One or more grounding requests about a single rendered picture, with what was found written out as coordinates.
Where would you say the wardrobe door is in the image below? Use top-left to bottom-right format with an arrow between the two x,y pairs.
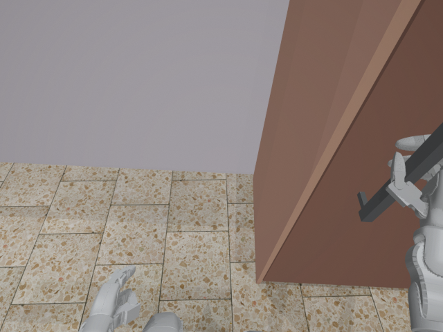
263,0 -> 443,288

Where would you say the robot left thigh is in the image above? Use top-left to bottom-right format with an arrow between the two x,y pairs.
142,312 -> 183,332

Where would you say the robot left hand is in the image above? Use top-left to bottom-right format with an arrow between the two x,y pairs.
89,265 -> 141,329

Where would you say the handle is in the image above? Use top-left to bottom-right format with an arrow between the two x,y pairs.
357,123 -> 443,222

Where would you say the left robot forearm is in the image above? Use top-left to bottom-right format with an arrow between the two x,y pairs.
78,314 -> 114,332

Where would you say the robot right hand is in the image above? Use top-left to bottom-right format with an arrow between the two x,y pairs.
386,134 -> 443,228

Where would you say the right robot forearm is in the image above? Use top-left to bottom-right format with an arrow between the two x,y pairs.
405,225 -> 443,332

